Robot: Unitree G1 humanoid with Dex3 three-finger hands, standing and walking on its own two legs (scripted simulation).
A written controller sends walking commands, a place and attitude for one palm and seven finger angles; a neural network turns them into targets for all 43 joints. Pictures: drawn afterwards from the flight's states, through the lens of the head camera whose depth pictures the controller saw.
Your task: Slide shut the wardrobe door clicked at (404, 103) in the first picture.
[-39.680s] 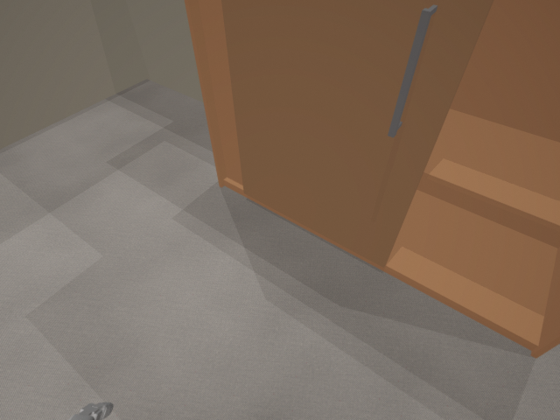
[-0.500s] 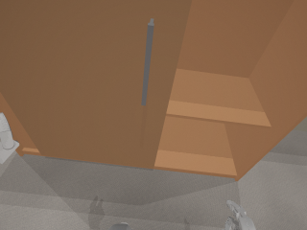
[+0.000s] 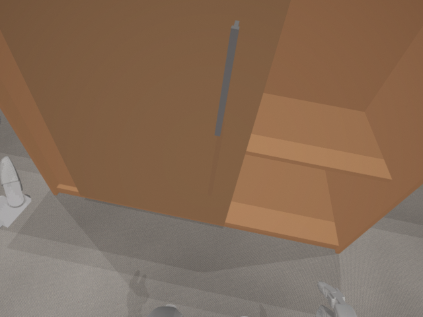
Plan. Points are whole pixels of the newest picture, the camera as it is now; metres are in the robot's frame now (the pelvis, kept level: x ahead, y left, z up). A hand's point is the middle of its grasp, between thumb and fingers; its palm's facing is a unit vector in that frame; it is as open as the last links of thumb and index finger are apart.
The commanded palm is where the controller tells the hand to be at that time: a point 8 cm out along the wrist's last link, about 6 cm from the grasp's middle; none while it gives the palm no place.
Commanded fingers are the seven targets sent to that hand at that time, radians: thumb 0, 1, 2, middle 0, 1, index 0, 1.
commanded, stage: step back with the hand held close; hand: left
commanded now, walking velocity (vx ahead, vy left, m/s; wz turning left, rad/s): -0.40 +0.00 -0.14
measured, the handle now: (225, 85) +0.65 +0.02 +0.11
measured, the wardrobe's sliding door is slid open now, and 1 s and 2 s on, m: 0.59 0.59 0.59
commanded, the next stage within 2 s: stop stepping back and stand still in 0.20 s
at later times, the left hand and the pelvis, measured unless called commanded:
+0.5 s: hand (4, 233) +0.16 +0.25 +0.20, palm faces +0.26 -0.91 -0.31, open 7.4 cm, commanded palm +0.11 +0.30 +0.20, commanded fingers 0.00 0.90 0.90 -0.20 -0.30 -0.20 -0.30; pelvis -0.09 +0.04 +0.01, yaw -12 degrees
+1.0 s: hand out of the picture +0.13 +0.30 +0.20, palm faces +0.32 -0.89 -0.33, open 7.4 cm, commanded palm +0.07 +0.34 +0.20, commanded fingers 0.00 0.90 0.90 -0.20 -0.30 -0.20 -0.30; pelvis -0.12 +0.07 +0.01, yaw -11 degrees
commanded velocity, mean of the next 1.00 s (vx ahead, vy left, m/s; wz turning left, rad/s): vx -0.02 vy -0.02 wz -0.02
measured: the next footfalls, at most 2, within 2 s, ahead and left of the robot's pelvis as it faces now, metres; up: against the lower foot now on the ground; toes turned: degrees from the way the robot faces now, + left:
right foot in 0.34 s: -0.07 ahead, -0.14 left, +0.00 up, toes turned -11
left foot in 0.50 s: +0.03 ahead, +0.11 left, +0.00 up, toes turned -12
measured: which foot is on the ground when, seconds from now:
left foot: down 0.00-0.34, up 0.36-0.48, down 0.50-0.70, up 0.72-0.90, down 0.92-1.00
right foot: down 0.00-0.04, up 0.06-0.32, down 0.34-0.52, up 0.54-0.66, down 0.68-1.00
